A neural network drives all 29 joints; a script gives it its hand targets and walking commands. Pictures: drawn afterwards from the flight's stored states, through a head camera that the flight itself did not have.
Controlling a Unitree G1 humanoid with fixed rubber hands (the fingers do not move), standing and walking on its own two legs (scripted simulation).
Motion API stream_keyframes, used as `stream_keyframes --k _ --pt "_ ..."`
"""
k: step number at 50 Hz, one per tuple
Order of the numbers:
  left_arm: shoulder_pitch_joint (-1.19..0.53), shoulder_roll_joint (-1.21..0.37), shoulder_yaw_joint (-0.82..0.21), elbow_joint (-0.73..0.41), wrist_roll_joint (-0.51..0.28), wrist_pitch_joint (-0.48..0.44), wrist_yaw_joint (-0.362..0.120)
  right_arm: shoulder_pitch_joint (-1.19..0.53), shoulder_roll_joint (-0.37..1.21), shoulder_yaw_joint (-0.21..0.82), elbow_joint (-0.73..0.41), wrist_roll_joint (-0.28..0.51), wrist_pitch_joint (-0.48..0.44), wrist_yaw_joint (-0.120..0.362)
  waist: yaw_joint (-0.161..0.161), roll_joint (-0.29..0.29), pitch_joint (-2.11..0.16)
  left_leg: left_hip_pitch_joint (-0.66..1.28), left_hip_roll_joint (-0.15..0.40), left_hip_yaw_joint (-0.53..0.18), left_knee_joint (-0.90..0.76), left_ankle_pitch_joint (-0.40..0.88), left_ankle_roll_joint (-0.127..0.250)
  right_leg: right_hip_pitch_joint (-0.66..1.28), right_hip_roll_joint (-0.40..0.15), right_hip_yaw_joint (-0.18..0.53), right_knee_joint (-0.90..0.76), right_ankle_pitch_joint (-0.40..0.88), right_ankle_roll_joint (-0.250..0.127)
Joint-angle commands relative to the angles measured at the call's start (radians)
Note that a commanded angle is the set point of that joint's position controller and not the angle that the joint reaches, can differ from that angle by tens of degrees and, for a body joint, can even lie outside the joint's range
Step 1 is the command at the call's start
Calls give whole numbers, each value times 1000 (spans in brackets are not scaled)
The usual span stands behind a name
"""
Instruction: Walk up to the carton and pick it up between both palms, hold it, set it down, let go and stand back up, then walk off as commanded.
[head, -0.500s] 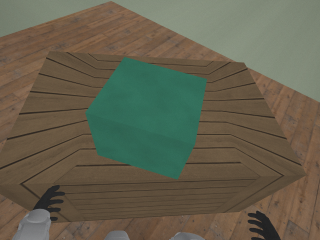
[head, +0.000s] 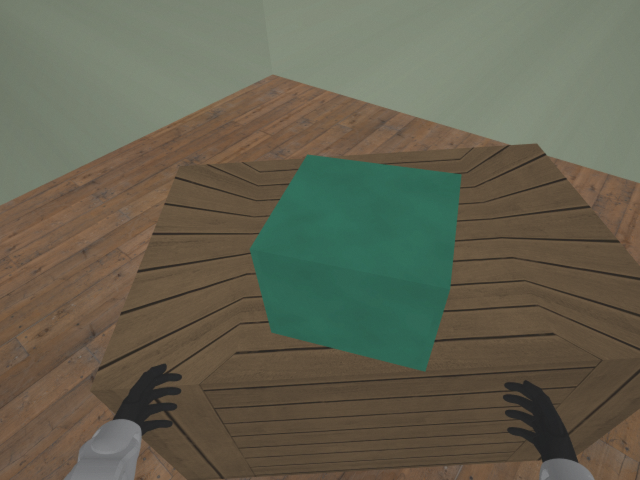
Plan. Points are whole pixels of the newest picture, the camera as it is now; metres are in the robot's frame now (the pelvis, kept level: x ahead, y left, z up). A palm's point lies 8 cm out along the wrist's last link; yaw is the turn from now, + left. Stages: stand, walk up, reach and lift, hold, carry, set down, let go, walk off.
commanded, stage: reach and lift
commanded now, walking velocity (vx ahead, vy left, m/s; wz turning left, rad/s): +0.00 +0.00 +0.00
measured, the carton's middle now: (362, 256) +0.51 -0.05 -0.04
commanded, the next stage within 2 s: none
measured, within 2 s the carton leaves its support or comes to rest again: neither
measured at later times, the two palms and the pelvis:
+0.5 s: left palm (129, 427) +0.21 +0.28 -0.03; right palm (522, 423) +0.20 -0.22 -0.02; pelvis +0.03 +0.00 +0.02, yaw +0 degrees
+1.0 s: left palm (129, 408) +0.23 +0.27 -0.01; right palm (511, 398) +0.23 -0.21 -0.01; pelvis +0.06 -0.01 +0.02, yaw +1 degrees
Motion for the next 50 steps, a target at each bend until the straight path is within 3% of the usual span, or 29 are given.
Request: stream_keyframes --k 1,3,7,8,10,12,13,14,15,17,19,20,21,23,24,27,28,29,30,33,34,36,40,41,42,43,47,48,50 --pt "-36 61 -3 -87 27 -47 12 -44 -198 -47 -103 44 3 31 22 120 12 -142 161 -154 -524 -423 -24 154 141 -113 -160 49 -52" --pt "-9 36 -15 -81 38 -93 15 -58 -249 -76 -112 43 -25 38 22 161 -2 -296 201 -168 -576 -425 -19 357 171 -108 -112 191 -37" --pt "-73 144 49 -91 -56 -238 29 -86 -147 -82 -243 27 -88 38 79 -64 -51 -125 93 -102 -474 -244 -39 196 96 -13 -240 -1 -49" --pt "-81 138 10 -125 -104 -279 30 -67 -124 -93 -252 31 -98 34 45 -76 -38 -31 85 -107 -460 -223 -50 110 84 -16 -274 -17 -60" --pt "-51 155 5 -66 -122 -338 24 -27 -53 -33 -211 58 -98 27 60 -67 -24 54 59 -78 -390 -87 -72 10 42 12 -318 -50 -74" --pt "-51 187 9 -28 -124 -381 11 -27 -26 0 -230 86 -114 21 64 -31 -46 92 42 -46 -347 -88 -70 -41 45 26 -343 -105 -83" --pt "-43 193 -12 -38 -114 -400 12 12 -28 -7 -185 99 -107 18 46 33 -34 98 67 -86 -385 -120 -83 -36 49 6 -326 -68 -79" --pt "-45 225 4 -11 -112 -425 5 -5 -10 -1 -157 105 -111 9 77 83 -26 43 48 -45 -379 -95 -81 13 41 26 -334 -76 -86" --pt "-55 202 -14 -7 -100 -433 4 2 -42 6 -114 130 -109 15 75 156 -42 26 78 -72 -416 -146 -79 27 56 5 -308 -42 -90" --pt "-6 237 -8 -8 -133 -465 -29 35 4 9 -120 131 -132 -19 61 104 -82 64 59 -75 -357 -38 -87 37 36 32 -332 10 -91" --pt "-45 263 -26 -66 -168 -518 -34 -33 -3 -11 -139 146 -154 -38 53 140 -124 57 69 -83 -348 -56 -94 41 39 28 -311 4 -92" --pt "0 260 -37 -38 -169 -527 -44 19 8 -21 -89 140 -172 -44 34 149 -138 107 63 -76 -343 -11 -108 48 42 15 -327 34 -91" --pt "6 268 -25 -57 -179 -546 -47 26 5 -37 -82 140 -189 -51 45 177 -139 124 55 -68 -325 61 -112 24 44 11 -315 72 -93" --pt "43 277 -65 -87 -224 -574 -62 38 14 -62 -73 128 -216 -76 15 152 -145 202 72 -133 -305 87 -130 7 35 10 -320 99 -94" --pt "91 277 -60 -54 -231 -575 -76 80 36 -51 -73 129 -240 -90 13 125 -163 230 54 -100 -266 225 -133 -7 34 5 -339 168 -86" --pt "131 284 -43 -10 -234 -589 -124 101 66 33 -35 146 -303 -123 27 33 -138 263 44 -99 -214 394 -128 -11 29 8 -339 274 -56" --pt "97 292 -57 -42 -251 -602 -125 66 59 45 -45 139 -314 -130 26 35 -112 259 47 -120 -214 397 -128 -34 35 11 -337 245 -63" --pt "124 280 -45 -69 -238 -627 -122 83 64 37 -68 157 -335 -118 64 80 -153 258 42 -111 -218 393 -138 -27 36 10 -341 235 -74" --pt "106 308 -43 -95 -242 -631 -124 63 50 11 -50 148 -346 -125 45 80 -151 258 49 -121 -216 391 -139 -7 42 1 -333 224 -69" --pt "106 314 -54 -154 -274 -658 -119 32 61 8 -83 174 -396 -128 63 62 -127 232 61 -154 -207 439 -153 -4 54 0 -318 207 -78" --pt "133 287 -89 -157 -291 -663 -121 28 37 -14 -72 168 -417 -120 34 70 -128 259 70 -152 -209 532 -164 -7 72 -29 -294 237 -73" --pt "190 283 -64 -104 -296 -675 -127 65 35 -5 -84 175 -434 -117 30 19 -121 256 71 -164 -209 489 -157 6 70 -15 -310 242 -75" --pt "170 308 -65 -57 -289 -685 -152 89 89 58 -58 192 -435 -139 29 22 -102 255 51 -127 -184 398 -143 -34 42 -1 -327 248 -65" --pt "146 316 -49 -82 -286 -696 -152 86 101 86 -71 204 -448 -135 51 16 -113 230 46 -131 -186 405 -133 -18 36 7 -329 244 -63" --pt "142 344 -51 -79 -304 -706 -151 62 83 89 -116 200 -449 -143 40 13 -126 223 52 -144 -196 433 -138 -4 49 4 -316 251 -64" --pt "142 310 -27 -74 -286 -699 -152 48 98 92 -88 215 -452 -136 71 7 -105 203 42 -124 -198 419 -139 -6 55 11 -322 240 -66" --pt "89 377 -11 -142 -286 -719 -136 33 79 114 -68 240 -451 -138 87 117 -155 181 53 -144 -201 386 -152 14 27 36 -317 197 -82" --pt "76 374 -20 -145 -277 -709 -140 26 85 101 -7 221 -419 -149 70 148 -83 185 58 -131 -213 333 -146 -18 18 30 -327 142 -87" --pt "103 375 -47 -95 -307 -692 -147 22 93 116 -42 229 -421 -160 60 99 -75 213 50 -137 -206 281 -129 -35 8 43 -345 144 -79"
